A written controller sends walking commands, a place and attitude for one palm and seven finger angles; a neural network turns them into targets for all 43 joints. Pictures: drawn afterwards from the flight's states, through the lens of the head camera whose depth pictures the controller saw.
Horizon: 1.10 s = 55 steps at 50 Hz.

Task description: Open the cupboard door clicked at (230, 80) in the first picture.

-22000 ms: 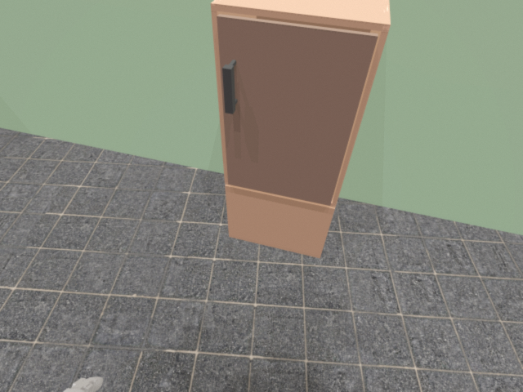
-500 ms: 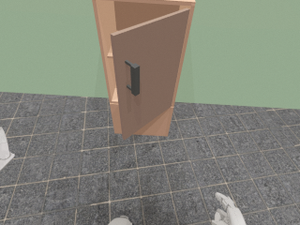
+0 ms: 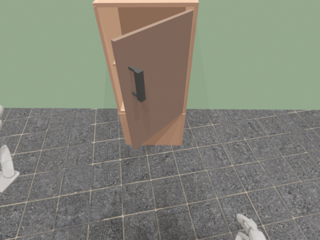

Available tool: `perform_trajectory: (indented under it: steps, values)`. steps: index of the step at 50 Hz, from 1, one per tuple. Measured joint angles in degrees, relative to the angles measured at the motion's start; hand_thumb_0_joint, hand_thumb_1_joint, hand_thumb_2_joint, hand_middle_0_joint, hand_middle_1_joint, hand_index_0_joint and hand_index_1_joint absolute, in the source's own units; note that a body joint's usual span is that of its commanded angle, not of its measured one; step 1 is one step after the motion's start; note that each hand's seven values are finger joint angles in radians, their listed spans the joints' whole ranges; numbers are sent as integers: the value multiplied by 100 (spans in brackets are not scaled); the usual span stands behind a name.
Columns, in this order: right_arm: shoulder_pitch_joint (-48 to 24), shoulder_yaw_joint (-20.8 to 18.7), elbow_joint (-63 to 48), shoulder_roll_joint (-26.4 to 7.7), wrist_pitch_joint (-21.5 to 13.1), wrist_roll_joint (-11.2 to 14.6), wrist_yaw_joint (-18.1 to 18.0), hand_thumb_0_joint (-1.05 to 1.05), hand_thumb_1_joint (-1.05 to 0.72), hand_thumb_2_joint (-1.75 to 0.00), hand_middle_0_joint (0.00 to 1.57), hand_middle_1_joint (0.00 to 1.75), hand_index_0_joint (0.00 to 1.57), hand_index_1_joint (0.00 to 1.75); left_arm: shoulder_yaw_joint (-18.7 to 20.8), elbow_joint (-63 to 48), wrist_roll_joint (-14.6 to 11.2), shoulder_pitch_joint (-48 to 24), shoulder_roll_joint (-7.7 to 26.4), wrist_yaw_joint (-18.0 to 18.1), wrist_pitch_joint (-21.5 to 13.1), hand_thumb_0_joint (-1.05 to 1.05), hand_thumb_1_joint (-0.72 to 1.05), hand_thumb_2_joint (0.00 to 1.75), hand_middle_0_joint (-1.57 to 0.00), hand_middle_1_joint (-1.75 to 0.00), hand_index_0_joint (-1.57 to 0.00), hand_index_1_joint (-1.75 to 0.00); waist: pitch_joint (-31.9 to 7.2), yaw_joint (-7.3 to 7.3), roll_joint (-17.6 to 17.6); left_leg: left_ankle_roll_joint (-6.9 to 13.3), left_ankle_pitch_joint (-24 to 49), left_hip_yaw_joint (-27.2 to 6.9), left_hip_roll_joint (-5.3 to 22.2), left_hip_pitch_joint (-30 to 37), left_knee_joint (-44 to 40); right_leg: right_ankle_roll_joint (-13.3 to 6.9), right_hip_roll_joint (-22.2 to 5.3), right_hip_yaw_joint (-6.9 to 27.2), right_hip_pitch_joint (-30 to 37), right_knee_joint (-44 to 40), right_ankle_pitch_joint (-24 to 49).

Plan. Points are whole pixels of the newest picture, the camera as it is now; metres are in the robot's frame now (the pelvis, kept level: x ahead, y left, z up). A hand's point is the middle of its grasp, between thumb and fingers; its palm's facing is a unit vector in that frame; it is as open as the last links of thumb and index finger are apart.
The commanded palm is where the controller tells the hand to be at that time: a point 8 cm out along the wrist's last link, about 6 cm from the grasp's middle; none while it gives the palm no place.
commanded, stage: stop stepping back and stand still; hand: left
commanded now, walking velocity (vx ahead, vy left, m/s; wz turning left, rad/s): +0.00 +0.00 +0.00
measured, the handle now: (136, 83) +0.64 +0.13 +0.04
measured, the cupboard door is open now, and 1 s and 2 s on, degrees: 46 46 46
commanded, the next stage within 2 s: let the arm hang, fingers relaxed in 0.02 s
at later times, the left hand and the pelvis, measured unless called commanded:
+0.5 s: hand out of the picture -0.01 +0.18 -0.17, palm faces +0.12 -0.97 -0.21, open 6.9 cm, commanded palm none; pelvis -0.04 -0.01 +0.00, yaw +6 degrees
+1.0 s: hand out of the picture -0.04 +0.19 -0.17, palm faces +0.11 -0.97 -0.20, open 7.4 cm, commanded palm none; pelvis -0.03 +0.02 +0.01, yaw +4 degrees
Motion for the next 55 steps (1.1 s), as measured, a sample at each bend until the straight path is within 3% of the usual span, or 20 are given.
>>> perform_trajectory:
  steps: [4,7,9,11,14,16,19,22,24,27,36,55]
  values:
    - [-7,28,-52,-57,1,-18,-88,2,-91,-90,20,30,20,30,-39,437,16,-180,-125,49,79,1,89,90,-22,-30,-21,-30,99,65,-21,97,388,191,17,253,-1257,20,-18,-11,139,-315,189]
    - [-28,-33,-17,-248,-159,-66,8,2,-91,-90,20,30,20,30,-313,695,103,-471,-251,-9,144,1,89,90,-21,-30,-21,-30,122,109,131,222,1145,56,54,543,-2301,83,67,-148,41,-165,141]
    - [-182,-91,196,-467,-22,-93,202,2,-91,-90,20,30,20,30,-798,1774,217,-1049,-266,-297,481,1,89,90,-21,-30,-21,-30,37,123,207,194,851,-20,-55,355,-2196,275,-41,-90,-411,550,-313]
    - [-397,-89,392,-573,241,-170,259,1,-91,-90,20,30,20,30,-1263,3132,281,-1545,-451,-487,1061,1,90,90,-20,-30,-20,-30,1,47,201,185,719,-11,-237,156,-2041,421,-138,284,-795,1297,-962]
    - [-534,-33,499,-531,430,-269,268,1,-91,-90,20,30,20,30,-1866,4962,321,-1945,-796,-679,1596,1,90,90,-20,-30,-20,-29,85,-83,94,154,813,11,-417,58,-2013,509,-229,669,-829,1369,-961]
    - [-574,0,630,-460,523,-234,275,1,-91,-90,20,30,20,30,-2217,5901,348,-2011,-1076,-757,1697,1,91,90,-20,-30,-20,-29,258,-89,87,103,814,-19,-344,115,-1965,383,-151,647,-694,1128,-279]
    - [-440,-12,918,-275,707,-180,280,1,-91,-90,20,30,20,30,-2627,6929,334,-1816,-1467,-837,1728,2,91,90,-20,-30,-20,-29,331,-137,11,77,482,-166,-248,231,-2033,209,-47,503,-443,781,-231]
    - [-224,-17,1276,-113,802,-165,258,1,-91,-90,20,30,20,30,-2447,7480,237,-1777,-1489,-666,1600,-1,99,90,-21,-30,-21,-30,432,-34,-52,91,767,-344,-119,313,-2246,142,90,330,-223,345,-32]
    - [-121,-19,1546,-41,824,-170,224,1,-91,-90,20,30,20,30,-2429,7819,236,-1779,-1385,-673,1546,-2,100,90,-21,-30,-21,-30,502,23,-38,6,1201,-416,-29,407,-2426,134,177,269,-86,131,101]
    - [25,-37,1893,26,873,-175,186,1,-91,-90,20,30,20,30,-2423,8286,235,-1746,-1308,-662,1563,-1,98,90,-21,-30,-21,-30,493,52,11,-85,1202,-437,23,526,-2564,148,226,261,101,-171,259]
    - [346,-91,2437,148,857,-199,157,1,-91,-90,20,30,20,30,-2376,9042,232,-1715,-1343,-670,1560,1,93,90,-20,-30,-20,-29,374,1,181,38,1364,-337,-21,636,-2901,232,172,361,204,-544,490]
    - [279,-67,2650,436,672,-172,111,1,-91,-90,20,30,20,30,-2400,9248,238,-1958,-1666,-623,1402,1,91,90,-20,-30,-20,-29,244,-17,48,172,1396,-151,-205,832,-3171,392,-29,536,246,-536,402]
